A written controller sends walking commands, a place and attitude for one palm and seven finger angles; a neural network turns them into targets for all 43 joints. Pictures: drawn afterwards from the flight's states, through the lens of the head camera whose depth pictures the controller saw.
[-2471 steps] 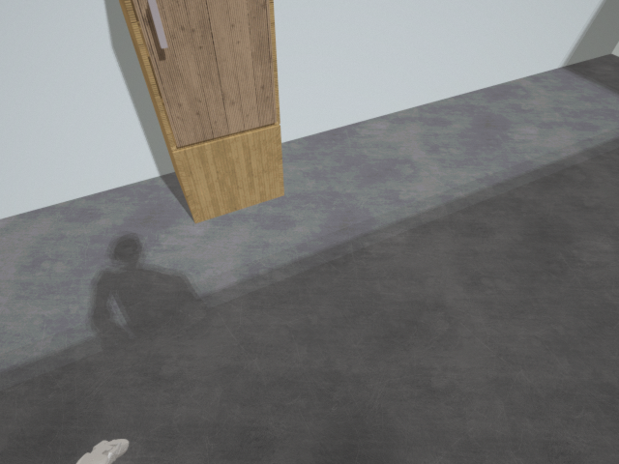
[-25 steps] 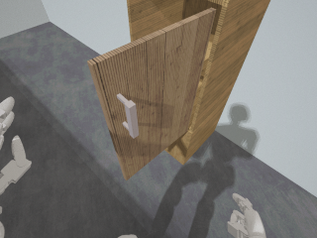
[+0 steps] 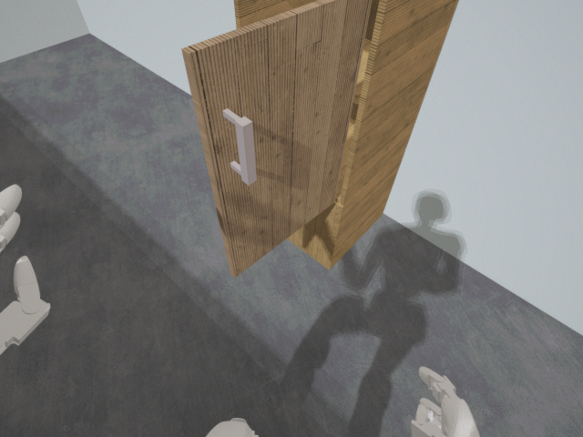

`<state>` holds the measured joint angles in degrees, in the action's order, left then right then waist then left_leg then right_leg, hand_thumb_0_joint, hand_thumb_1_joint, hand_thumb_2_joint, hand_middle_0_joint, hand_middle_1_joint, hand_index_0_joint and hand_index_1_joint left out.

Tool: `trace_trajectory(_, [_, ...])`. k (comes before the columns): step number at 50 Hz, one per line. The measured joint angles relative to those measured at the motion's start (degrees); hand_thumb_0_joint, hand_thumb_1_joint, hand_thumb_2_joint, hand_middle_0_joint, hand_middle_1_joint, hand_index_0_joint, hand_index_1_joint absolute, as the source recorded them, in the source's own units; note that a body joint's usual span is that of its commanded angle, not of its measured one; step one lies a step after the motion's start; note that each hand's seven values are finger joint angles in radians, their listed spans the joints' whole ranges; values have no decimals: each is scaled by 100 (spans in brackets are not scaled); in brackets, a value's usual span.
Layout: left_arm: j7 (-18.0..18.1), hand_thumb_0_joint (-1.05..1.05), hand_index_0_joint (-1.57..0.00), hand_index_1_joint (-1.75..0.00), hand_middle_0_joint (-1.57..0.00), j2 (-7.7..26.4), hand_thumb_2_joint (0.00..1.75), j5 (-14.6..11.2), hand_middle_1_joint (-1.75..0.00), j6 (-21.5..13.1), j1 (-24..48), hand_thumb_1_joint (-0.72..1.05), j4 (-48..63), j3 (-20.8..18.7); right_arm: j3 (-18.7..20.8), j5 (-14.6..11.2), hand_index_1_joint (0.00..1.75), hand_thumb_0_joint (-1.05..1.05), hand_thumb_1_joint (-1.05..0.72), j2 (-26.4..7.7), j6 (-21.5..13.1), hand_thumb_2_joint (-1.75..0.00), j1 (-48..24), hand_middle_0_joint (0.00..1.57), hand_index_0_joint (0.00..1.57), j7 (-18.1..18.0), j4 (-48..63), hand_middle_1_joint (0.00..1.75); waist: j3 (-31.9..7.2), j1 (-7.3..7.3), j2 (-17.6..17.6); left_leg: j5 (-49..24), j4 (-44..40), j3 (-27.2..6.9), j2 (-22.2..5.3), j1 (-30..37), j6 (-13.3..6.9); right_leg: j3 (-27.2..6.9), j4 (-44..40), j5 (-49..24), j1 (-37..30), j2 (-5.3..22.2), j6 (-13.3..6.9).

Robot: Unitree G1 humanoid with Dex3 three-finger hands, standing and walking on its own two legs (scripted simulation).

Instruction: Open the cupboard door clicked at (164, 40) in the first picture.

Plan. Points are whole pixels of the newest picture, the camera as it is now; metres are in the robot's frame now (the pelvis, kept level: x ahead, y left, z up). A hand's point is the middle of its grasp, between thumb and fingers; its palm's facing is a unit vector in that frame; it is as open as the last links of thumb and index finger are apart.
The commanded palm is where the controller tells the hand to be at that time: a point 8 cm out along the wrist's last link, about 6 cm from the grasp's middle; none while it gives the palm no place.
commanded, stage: stop stepping back and stand still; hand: left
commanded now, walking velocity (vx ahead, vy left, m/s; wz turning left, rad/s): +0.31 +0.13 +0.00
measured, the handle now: (239, 147) +0.54 +0.14 +0.08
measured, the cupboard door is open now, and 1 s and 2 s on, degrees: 85 85 85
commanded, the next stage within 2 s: let the arm hang, fingers relaxed in 0.48 s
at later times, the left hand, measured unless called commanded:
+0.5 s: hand (3, 351) +0.16 +0.27 +0.16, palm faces +0.43 -0.79 -0.44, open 7.4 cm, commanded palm +0.10 +0.31 +0.18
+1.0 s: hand out of the picture -0.07 +0.20 -0.18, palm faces +0.08 -0.98 -0.20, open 7.0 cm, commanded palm none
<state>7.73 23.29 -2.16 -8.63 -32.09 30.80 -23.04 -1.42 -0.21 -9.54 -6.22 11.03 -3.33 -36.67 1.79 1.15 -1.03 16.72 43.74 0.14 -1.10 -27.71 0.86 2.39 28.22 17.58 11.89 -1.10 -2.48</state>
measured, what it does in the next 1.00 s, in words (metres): steps on the spot: left foot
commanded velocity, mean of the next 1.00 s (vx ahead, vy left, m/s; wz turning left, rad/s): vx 0.05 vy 0.01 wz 0.00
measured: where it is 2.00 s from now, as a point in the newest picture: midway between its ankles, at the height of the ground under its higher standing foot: outside the picture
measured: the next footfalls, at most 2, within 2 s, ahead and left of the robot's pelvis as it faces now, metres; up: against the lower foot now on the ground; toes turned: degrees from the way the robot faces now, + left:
left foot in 0.18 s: +0.02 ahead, +0.12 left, +0.00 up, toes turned +3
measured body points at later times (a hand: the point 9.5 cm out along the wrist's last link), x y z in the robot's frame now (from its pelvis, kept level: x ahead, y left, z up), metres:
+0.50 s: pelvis -0.03 +0.01 +0.00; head -0.04 +0.02 +0.45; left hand +0.13 +0.30 +0.19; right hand +0.13 -0.23 -0.08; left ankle -0.04 +0.12 -0.72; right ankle -0.03 -0.09 -0.74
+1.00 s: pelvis -0.07 +0.01 +0.00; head -0.05 +0.03 +0.45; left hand -0.07 +0.25 -0.16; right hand -0.03 -0.24 -0.14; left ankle -0.02 +0.12 -0.74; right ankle -0.05 -0.12 -0.74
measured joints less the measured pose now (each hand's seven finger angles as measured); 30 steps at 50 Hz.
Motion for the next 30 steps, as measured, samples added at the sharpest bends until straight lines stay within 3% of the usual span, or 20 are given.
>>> trace_trajectory(3, [-3,2,-21,-30,-21,-57,90,3,-30,-57,-44,89,-131,28,23,3,30,1,-90,-80,24,-90,197,21,21,-43,-166,30,-241,-63,-121,-46,507,126,86,115,-14,-48,-223,-150,-26,51,-4])
trace_trajectory(9, [80,2,-21,-30,-21,-51,90,68,-30,-165,41,89,-241,38,214,41,30,1,-90,-445,-123,-90,516,21,20,-204,-125,30,-460,-276,-31,40,-1508,255,-60,1371,-276,155,76,-39,160,-2,49])
trace_trajectory(10, [95,2,-21,-30,-21,-24,90,68,-30,-179,79,89,-273,10,252,36,30,1,-90,-442,-116,-90,485,21,20,-221,-146,30,-416,-284,-120,7,-1514,282,8,1392,-256,132,242,37,211,76,72])
trace_trajectory(15, [103,2,-21,-30,-21,150,90,105,-30,-188,36,89,-362,-174,223,51,30,1,-90,-355,-177,-90,400,20,20,-180,-12,30,-297,-288,-277,19,-1298,412,114,1440,-148,36,616,203,290,202,208])
trace_trajectory(19, [46,2,-21,-30,-21,112,90,109,-30,-273,125,89,-379,-118,141,27,30,1,-90,-285,-180,-90,325,20,20,-101,25,30,-234,-260,-32,95,-1048,292,-59,1323,-123,169,451,24,204,26,5])
trace_trajectory(23, [-13,2,-21,-30,-21,-29,90,85,-30,-362,140,89,-301,11,142,1,30,1,-90,-234,-85,-90,246,21,20,-39,-33,30,-232,-151,41,590,-23,141,-2,908,-169,180,314,-84,200,-25,-38])
trace_trajectory(27, [-3,2,-21,-30,-21,-96,90,87,-30,-394,64,89,-267,-15,80,40,30,1,-90,-230,-52,-90,246,21,20,-66,26,30,-220,-131,52,-18,-1036,148,-57,1216,-207,181,299,-123,198,-40,48])
trace_trajectory(30, [-37,1,-21,-30,-21,-87,90,146,-30,-466,286,89,-732,102,113,37,30,1,-90,-197,-187,-90,187,21,20,-9,-112,30,-202,-64,-11,-89,-1134,221,52,1230,-219,104,557,-115,310,85,156])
